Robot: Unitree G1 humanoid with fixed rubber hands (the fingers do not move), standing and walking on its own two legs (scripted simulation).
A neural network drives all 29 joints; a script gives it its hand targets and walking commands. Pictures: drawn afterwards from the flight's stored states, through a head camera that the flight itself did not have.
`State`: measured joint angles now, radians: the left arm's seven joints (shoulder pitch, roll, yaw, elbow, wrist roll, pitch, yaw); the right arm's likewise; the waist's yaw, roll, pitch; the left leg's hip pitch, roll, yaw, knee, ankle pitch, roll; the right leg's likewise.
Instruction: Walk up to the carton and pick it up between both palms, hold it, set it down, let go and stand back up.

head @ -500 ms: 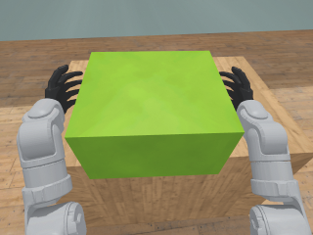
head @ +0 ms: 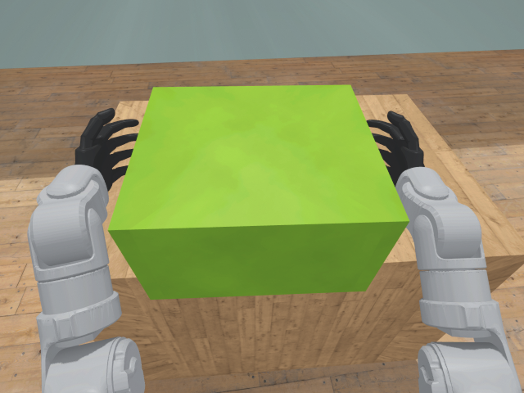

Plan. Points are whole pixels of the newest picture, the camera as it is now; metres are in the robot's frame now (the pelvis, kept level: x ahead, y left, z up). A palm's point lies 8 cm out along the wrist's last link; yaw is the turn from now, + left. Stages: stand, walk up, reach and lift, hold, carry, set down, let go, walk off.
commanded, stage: hold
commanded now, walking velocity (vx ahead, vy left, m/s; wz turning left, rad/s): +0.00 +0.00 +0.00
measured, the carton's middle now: (256, 186) +0.37 -0.01 +0.14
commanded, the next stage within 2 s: none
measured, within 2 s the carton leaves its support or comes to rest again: neither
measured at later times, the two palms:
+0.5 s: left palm (96, 170) +0.34 +0.20 +0.21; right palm (404, 169) +0.34 -0.21 +0.20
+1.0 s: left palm (96, 170) +0.34 +0.20 +0.21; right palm (404, 169) +0.34 -0.21 +0.20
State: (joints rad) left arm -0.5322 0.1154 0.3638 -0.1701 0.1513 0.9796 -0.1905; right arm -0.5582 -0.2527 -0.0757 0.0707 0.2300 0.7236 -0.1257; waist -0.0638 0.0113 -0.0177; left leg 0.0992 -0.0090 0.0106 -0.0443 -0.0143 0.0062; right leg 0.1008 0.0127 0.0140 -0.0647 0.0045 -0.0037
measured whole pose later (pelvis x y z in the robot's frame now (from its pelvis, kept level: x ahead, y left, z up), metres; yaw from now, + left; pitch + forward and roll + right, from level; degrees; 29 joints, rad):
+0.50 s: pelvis +0.00 +0.00 +0.00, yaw +0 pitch -2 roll +0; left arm -0.53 0.12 0.36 -0.17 0.15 0.98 -0.19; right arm -0.56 -0.25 -0.08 0.07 0.23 0.72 -0.13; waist -0.06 0.01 -0.02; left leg 0.10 -0.01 0.01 -0.04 -0.01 0.01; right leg 0.10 0.01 0.01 -0.06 0.00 0.00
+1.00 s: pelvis +0.00 +0.00 +0.00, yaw +0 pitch -2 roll +0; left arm -0.53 0.11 0.36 -0.17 0.15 0.98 -0.19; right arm -0.56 -0.25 -0.08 0.07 0.23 0.72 -0.13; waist -0.06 0.01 -0.02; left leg 0.10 -0.01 0.01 -0.05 -0.01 0.01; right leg 0.10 0.01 0.01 -0.06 0.00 0.00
